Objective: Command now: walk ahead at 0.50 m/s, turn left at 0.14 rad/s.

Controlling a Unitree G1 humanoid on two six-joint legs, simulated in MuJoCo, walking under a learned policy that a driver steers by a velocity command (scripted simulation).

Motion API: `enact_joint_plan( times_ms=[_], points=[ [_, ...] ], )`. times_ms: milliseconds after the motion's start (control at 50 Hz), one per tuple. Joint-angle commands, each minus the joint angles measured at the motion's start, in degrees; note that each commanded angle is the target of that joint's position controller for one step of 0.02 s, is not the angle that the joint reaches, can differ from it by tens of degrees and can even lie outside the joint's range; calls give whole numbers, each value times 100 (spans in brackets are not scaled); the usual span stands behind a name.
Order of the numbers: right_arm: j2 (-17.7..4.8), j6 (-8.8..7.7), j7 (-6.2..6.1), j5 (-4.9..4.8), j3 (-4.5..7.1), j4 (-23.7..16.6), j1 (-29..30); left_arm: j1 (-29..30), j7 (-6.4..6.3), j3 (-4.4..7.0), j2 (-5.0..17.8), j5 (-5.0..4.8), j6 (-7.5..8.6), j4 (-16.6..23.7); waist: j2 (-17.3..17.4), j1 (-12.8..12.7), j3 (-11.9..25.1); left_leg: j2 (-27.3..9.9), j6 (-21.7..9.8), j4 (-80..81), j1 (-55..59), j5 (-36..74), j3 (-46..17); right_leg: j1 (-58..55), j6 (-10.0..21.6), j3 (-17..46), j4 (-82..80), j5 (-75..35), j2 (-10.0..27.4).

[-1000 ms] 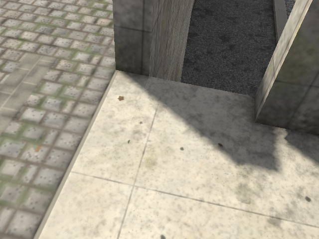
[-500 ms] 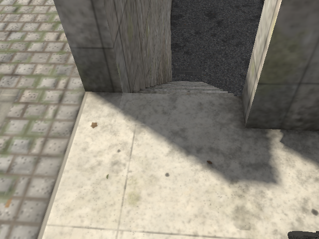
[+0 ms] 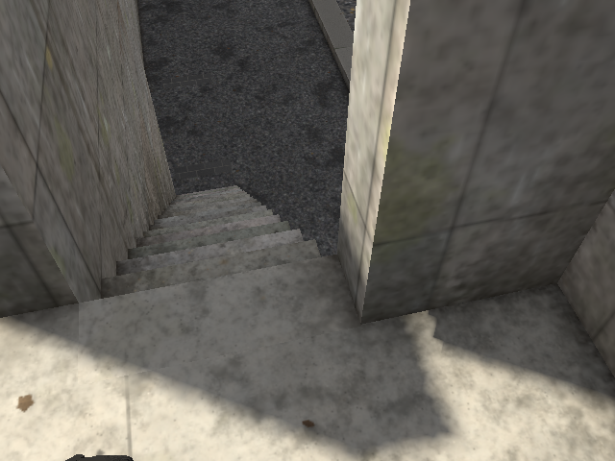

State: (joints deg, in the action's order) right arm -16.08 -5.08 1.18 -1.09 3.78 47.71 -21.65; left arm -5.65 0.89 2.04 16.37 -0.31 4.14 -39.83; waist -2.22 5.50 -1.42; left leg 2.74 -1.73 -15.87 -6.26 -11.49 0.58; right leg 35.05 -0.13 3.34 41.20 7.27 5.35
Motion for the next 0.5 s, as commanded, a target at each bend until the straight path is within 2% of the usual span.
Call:
enact_joint_plan(
  times_ms=[20,60,80,100,120,140,160,180,200,220,240,260,300,320,340,360,380,400,420,440,460,480,500],
  points=[
    [-1034,-60,-25,-75,218,-446,339,304,60,53,334,-41,123,454,697,-278,-27,-1414,-1021,561,-625,827,-1133,-826,-60,-71,-705,-638,-211],
    [-1093,-25,-50,-69,234,-465,347,370,87,123,547,-50,173,536,720,-358,-1,-1509,-882,305,-471,438,-1358,-1111,5,-25,-1058,-498,-259],
    [-1104,7,-78,-66,231,-449,335,264,64,172,653,-69,202,518,740,-477,41,-1476,-774,91,-455,297,-1418,-1397,37,-76,-1237,-269,-295],
    [-1012,37,-96,-49,194,-429,274,-28,35,225,732,-73,218,438,708,-624,173,-1368,-655,-227,-531,284,-1398,-1898,94,-147,-1381,-114,-324],
    [-782,47,-105,2,111,-445,243,-626,-26,326,921,-52,232,301,632,-891,485,-1064,-474,-945,-814,445,-1230,-2792,224,-73,-1468,46,-197],
    [-354,33,-101,126,-50,-607,337,-1602,-102,441,1324,71,231,218,-73,-1327,1242,-568,-188,-2758,-1688,-411,-801,-4178,599,970,-1500,279,886],
    [-54,-46,-124,-3,-136,-870,-28,-2035,-76,555,1763,139,141,27,-1795,-1127,1711,-24,56,-4517,-3553,-2250,-360,-5360,1301,3257,-2206,1639,1916],
    [-608,-75,-117,-142,-25,-740,-14,-1973,-78,431,1269,132,129,62,-1251,-1216,1443,-264,63,-5416,-4055,-2180,-847,-5105,1335,3688,-2529,2381,1868],
    [-848,-77,-84,-154,51,-788,317,-1698,-95,340,1021,145,111,108,-820,-1178,915,-452,26,-5626,-4230,-1677,-853,-4594,1171,2841,-2539,2021,1710],
    [-803,-46,-81,-91,47,-799,503,-1347,-92,278,852,159,103,134,-500,-1008,682,-656,35,-5537,-4008,-1222,-735,-4046,1053,2141,-2597,1301,1466],
    [-754,-7,-69,-23,52,-832,610,-1061,-92,239,705,150,96,109,-424,-837,469,-821,59,-5329,-3844,-883,-717,-3624,1023,1693,-2734,785,1272],
    [-674,51,-43,-26,47,-860,620,-893,-101,214,620,164,115,87,-439,-704,355,-946,77,-5217,-3606,-646,-730,-3288,982,1311,-2894,393,1153],
    [-472,161,-21,-64,10,-845,550,-763,-66,212,577,133,160,31,-432,-567,251,-982,143,-5060,-3453,-347,-688,-3010,1045,760,-3102,-416,1067],
    [-431,205,-23,-48,-1,-903,653,-769,-60,235,619,111,187,-23,-345,-554,183,-990,183,-4923,-3504,-202,-689,-2948,1060,491,-3160,-788,1069],
    [-385,267,-20,3,-35,-1016,889,-906,-69,271,686,128,222,-105,-133,-600,175,-974,210,-4660,-3578,16,-666,-2937,1069,280,-3231,-997,1138],
    [-377,276,2,-17,8,-958,832,-937,-60,262,598,127,202,-171,-80,-603,231,-899,252,-4450,-3594,367,-638,-3083,1055,-55,-3242,-1225,956],
    [24,109,275,712,-266,-556,51,-1267,-18,-65,-322,669,390,-66,-549,-449,457,-933,190,-4495,-3856,825,-695,-3397,1483,215,-3346,-872,1316],
    [-113,16,353,677,-184,-540,283,-1389,-10,-24,-149,687,422,-149,-280,-535,142,-925,197,-4342,-4139,1017,-817,-3451,1546,36,-3394,-1139,1365],
    [-262,-58,410,559,-167,-649,752,-1190,-8,60,250,638,409,-68,-76,-546,149,-882,243,-4006,-4098,1173,-562,-3365,1456,-356,-3354,-1507,1195],
    [-353,-92,454,464,-166,-766,1136,-983,13,112,529,588,371,25,45,-570,186,-877,272,-3620,-3810,1205,-310,-3217,1330,-739,-3278,-1786,1024],
    [-357,-100,461,401,-194,-821,1388,-992,25,174,768,624,335,-33,11,-601,248,-883,284,-3275,-3478,1253,-191,-3037,1221,-1122,-3167,-2229,944],
    [-382,-124,490,374,-208,-792,1480,-1192,-9,138,682,541,285,-64,-90,-660,126,-791,268,-2966,-3247,1297,20,-2994,1134,-1318,-3055,-2554,884],
    [-331,-115,523,390,-240,-864,1644,-1368,-10,189,873,481,276,-164,-221,-674,-46,-741,242,-2709,-3022,1271,137,-2862,1071,-1405,-2979,-2814,928]
  ],
)
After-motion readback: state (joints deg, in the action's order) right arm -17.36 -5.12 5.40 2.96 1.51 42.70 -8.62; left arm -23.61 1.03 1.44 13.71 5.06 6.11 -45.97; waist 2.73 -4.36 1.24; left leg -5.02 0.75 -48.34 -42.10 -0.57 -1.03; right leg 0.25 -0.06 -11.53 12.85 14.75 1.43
